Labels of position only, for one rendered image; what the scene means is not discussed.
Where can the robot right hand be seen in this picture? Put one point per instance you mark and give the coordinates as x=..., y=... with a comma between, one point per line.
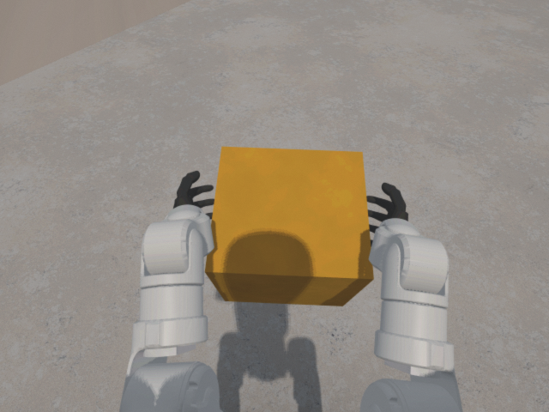
x=396, y=208

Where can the carton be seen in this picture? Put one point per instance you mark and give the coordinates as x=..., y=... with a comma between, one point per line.
x=290, y=226

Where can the robot right forearm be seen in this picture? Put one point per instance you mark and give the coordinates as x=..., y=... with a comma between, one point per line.
x=415, y=292

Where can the robot left forearm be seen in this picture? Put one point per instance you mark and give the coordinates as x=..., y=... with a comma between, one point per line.
x=171, y=302

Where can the robot left hand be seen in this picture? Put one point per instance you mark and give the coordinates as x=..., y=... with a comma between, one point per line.
x=185, y=193

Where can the right robot upper arm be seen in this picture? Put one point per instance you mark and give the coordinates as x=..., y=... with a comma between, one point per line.
x=394, y=395

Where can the left robot upper arm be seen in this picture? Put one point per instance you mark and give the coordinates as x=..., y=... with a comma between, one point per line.
x=172, y=387

